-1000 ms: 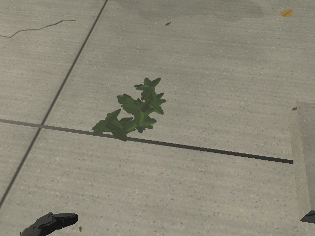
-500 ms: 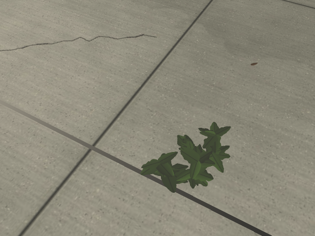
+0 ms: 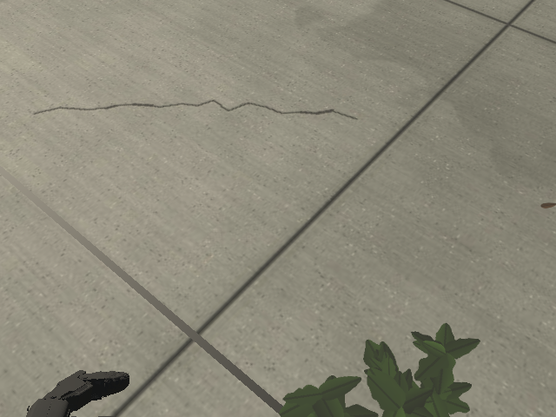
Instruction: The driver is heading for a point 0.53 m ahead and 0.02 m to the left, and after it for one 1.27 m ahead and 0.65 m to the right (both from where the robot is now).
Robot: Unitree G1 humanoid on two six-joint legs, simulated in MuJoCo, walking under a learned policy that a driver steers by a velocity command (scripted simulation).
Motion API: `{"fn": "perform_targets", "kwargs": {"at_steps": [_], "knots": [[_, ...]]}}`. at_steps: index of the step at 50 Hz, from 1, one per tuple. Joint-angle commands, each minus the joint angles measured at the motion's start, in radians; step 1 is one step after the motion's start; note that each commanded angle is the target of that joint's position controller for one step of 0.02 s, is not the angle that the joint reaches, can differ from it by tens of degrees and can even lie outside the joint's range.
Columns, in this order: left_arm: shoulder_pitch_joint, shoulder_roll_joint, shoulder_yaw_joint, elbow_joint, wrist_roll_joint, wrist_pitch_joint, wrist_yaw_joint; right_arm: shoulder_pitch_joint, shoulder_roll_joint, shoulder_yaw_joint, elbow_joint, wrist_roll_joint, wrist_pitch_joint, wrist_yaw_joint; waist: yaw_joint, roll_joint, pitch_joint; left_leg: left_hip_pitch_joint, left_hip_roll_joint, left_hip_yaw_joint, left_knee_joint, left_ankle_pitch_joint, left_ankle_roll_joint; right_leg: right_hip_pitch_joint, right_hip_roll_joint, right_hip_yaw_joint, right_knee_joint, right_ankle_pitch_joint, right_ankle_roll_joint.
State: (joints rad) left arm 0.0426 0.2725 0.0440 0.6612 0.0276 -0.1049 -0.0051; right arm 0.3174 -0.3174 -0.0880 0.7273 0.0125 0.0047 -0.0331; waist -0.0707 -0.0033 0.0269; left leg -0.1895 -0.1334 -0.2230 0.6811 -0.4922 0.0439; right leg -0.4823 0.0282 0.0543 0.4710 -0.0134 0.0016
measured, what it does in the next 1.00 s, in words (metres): walks ahead, turning left: left foot, then right foot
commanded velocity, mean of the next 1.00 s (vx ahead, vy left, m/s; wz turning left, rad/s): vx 0.10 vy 0.00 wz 0.34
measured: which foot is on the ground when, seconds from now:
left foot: up 0.00-0.40, down 0.42-0.84, up 0.86-1.00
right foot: down 0.00-0.42, up 0.44-0.76, down 0.78-1.00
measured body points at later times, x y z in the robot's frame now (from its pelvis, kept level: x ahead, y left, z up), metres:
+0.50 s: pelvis +0.05 +0.02 +0.01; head +0.07 +0.06 +0.46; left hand +0.11 +0.34 -0.11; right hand +0.27 -0.21 -0.06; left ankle +0.03 +0.12 -0.72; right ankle +0.11 -0.11 -0.67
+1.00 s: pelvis +0.09 +0.05 +0.02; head +0.10 +0.05 +0.47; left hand +0.04 +0.32 -0.11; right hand +0.32 -0.16 -0.08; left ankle +0.06 +0.14 -0.70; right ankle +0.09 -0.11 -0.72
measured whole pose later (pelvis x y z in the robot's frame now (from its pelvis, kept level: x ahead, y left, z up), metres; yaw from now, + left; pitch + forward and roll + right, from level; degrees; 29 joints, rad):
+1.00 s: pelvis +0.09 +0.05 +0.02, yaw +18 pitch +1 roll +0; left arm 0.33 0.27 0.05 0.87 -0.02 -0.03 0.01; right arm 0.20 -0.27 -0.05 0.73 0.02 -0.05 0.02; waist 0.04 -0.01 -0.01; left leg -0.34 -0.02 0.03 0.69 -0.43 0.06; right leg -0.14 -0.05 0.02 0.43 -0.31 0.02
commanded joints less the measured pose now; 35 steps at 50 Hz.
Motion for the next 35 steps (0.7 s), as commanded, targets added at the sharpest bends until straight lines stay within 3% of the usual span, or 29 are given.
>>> {"fn": "perform_targets", "kwargs": {"at_steps": [1, 2, 3, 4, 6, 8, 12, 17, 19, 20, 21, 22, 23, 24, 25, 26, 28, 30, 32, 35], "knots": [[0.214, 0.215, 0.066, -0.025, -0.002, 0.015, 0.008, 0.212, -0.073, 0.007, -0.083, 0.005, -0.019, 0.01, 0.035, -0.309, -0.447, -0.402, 0.03, 0.032, 0.576, -0.259, -0.07, 0.74, -0.543, 0.617, -0.007, 0.542, -0.325], [0.163, 0.15, 0.051, -0.056, -0.012, 0.029, 0.013, 0.139, -0.151, -0.017, -0.066, 0.018, -0.002, 0.007, 0.066, -0.17, -0.358, -0.451, 0.082, 0.038, 0.659, -0.159, -0.105, 0.656, -0.467, 0.532, -0.05, 0.309, -0.294], [0.122, 0.11, 0.037, -0.064, -0.009, 0.046, 0.019, 0.036, -0.172, -0.027, -0.083, 0.017, 0.018, 0.001, 0.086, -0.102, -0.26, -0.477, 0.106, 0.083, 0.665, -0.08, -0.122, 0.557, -0.399, 0.388, -0.072, 0.174, -0.244], [0.083, 0.095, 0.027, -0.066, -0.006, 0.059, 0.022, -0.006, -0.165, -0.031, -0.091, 0.014, 0.039, -0.006, 0.08, -0.075, -0.191, -0.464, 0.13, 0.099, 0.646, -0.037, -0.134, 0.447, -0.347, 0.3, -0.101, 0.103, -0.223], [0.039, 0.118, 0.032, -0.053, 0.002, 0.072, 0.027, -0.009, -0.11, -0.022, -0.108, 0.014, 0.061, -0.008, 0.049, -0.124, -0.098, -0.372, 0.153, 0.148, 0.547, 0.017, -0.135, 0.259, -0.27, 0.157, -0.17, 0.037, -0.204], [0.041, 0.124, 0.04, -0.04, 0.005, 0.073, 0.03, -0.004, -0.067, -0.012, -0.114, 0.01, 0.06, -0.009, 0.051, -0.148, -0.104, -0.331, 0.155, 0.183, 0.456, 0.033, -0.135, 0.25, -0.265, 0.088, -0.192, 0.085, -0.226], [0.029, 0.153, 0.055, -0.027, -0.01, 0.082, 0.035, -0.065, -0.058, -0.003, -0.144, -0.001, 0.056, 0.004, 0.069, -0.131, -0.156, -0.264, 0.198, 0.196, 0.278, 0.114, -0.117, 0.287, -0.323, 0.036, -0.201, 0.107, -0.256], [0.025, 0.186, 0.067, -0.004, -0.027, 0.097, 0.026, -0.094, -0.084, -0.012, -0.163, 0.0, 0.063, 0.031, 0.071, -0.146, -0.131, -0.161, 0.188, 0.25, 0.08, 0.155, -0.066, 0.282, -0.346, -0.021, -0.186, -0.021, -0.224], [0.02, 0.186, 0.067, 0.011, -0.045, 0.104, 0.025, -0.054, -0.078, -0.017, -0.149, -0.004, 0.061, 0.039, 0.039, -0.128, -0.129, -0.054, 0.157, 0.281, -0.1, 0.243, -0.023, 0.253, -0.327, -0.057, -0.115, -0.07, -0.171], [0.061, 0.159, 0.06, 0.034, -0.05, 0.108, 0.023, -0.023, -0.094, -0.025, -0.135, -0.01, 0.059, 0.036, 0.034, -0.089, -0.122, 0.031, 0.141, 0.258, -0.188, 0.298, 0.008, 0.197, -0.294, -0.091, -0.047, -0.136, -0.116], [0.103, 0.1, 0.044, 0.044, -0.033, 0.111, 0.015, -0.002, -0.167, -0.042, -0.14, -0.013, 0.056, 0.023, 0.055, 0.119, -0.101, 0.125, 0.293, 0.026, -0.325, 0.475, 0.076, 0.053, -0.196, -0.195, 0.17, -0.309, -0.015], [0.078, 0.082, 0.034, -0.002, 0.002, 0.107, 0.012, -0.044, -0.247, -0.048, -0.18, -0.022, 0.053, 0.011, 0.071, 0.335, -0.069, 0.142, 0.516, -0.257, -0.351, 0.667, 0.25, -0.185, -0.05, -0.209, 0.401, -0.637, 0.069], [-0.005, 0.137, 0.053, -0.014, -0.01, 0.105, 0.023, -0.021, -0.22, -0.043, -0.175, -0.053, 0.031, 0.016, -0.005, 0.234, -0.11, 0.044, 0.527, -0.25, -0.376, 0.61, 0.312, -0.167, -0.057, -0.065, 0.583, -0.644, 0.063], [0.003, 0.15, 0.061, -0.004, -0.032, 0.11, 0.027, -0.067, -0.188, -0.03, -0.166, -0.056, 0.012, 0.019, 0.03, 0.189, -0.091, 0.019, 0.465, -0.155, -0.375, 0.558, 0.262, -0.158, -0.074, -0.033, 0.636, -0.561, 0.048], [0.042, 0.143, 0.064, 0.025, -0.032, 0.117, 0.031, -0.132, -0.156, -0.022, -0.165, -0.038, 0.002, 0.019, 0.063, 0.15, -0.084, 0.017, 0.405, -0.081, -0.365, 0.516, 0.202, -0.153, -0.082, -0.024, 0.633, -0.481, 0.046], [0.063, 0.146, 0.067, 0.047, -0.022, 0.123, 0.037, -0.17, -0.117, -0.007, -0.166, -0.024, -0.003, 0.017, 0.074, 0.147, -0.089, 0.021, 0.378, -0.037, -0.354, 0.553, 0.171, -0.14, -0.084, -0.027, 0.636, -0.425, 0.055], [0.093, 0.13, 0.064, 0.062, -0.021, 0.124, 0.034, -0.189, -0.074, 0.015, -0.161, -0.026, -0.006, 0.011, 0.095, 0.139, -0.111, 0.002, 0.346, 0.021, -0.341, 0.672, 0.168, -0.06, -0.074, -0.032, 0.647, -0.349, 0.073], [0.091, 0.102, 0.052, 0.065, -0.031, 0.122, 0.029, -0.19, -0.064, 0.02, -0.15, -0.029, -0.007, 0.009, 0.093, 0.132, -0.115, 0.04, 0.328, 0.047, -0.329, 0.681, 0.164, -0.028, -0.082, -0.029, 0.515, -0.316, 0.081], [0.06, 0.078, 0.036, 0.059, -0.029, 0.122, 0.023, -0.176, -0.075, 0.016, -0.135, -0.027, -0.003, 0.009, 0.068, 0.14, -0.111, 0.056, 0.33, 0.039, -0.318, 0.658, 0.168, 0.033, -0.086, -0.033, 0.366, -0.33, 0.081], [0.057, 0.096, 0.033, 0.061, -0.034, 0.123, 0.017, -0.158, -0.09, 0.013, -0.107, -0.027, 0.005, 0.017, 0.045, 0.149, -0.096, 0.039, 0.351, -0.01, -0.312, 0.615, 0.194, 0.12, -0.076, -0.048, 0.23, -0.375, 0.074]]}}
Keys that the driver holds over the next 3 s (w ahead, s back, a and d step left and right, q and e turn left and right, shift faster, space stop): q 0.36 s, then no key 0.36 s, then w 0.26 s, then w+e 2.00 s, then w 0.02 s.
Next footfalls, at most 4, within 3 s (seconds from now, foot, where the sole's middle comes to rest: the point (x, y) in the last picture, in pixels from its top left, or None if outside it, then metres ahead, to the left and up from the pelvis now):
0.42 left None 0.07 0.13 -0.76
0.78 right None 0.13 -0.10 -0.76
1.06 left None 0.12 0.18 -0.76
1.54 right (261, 396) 0.51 0.03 -0.76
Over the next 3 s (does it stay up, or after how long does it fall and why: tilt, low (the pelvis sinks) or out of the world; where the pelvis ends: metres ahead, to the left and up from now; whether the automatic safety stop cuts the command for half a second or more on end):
stays up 1.07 -0.12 0.01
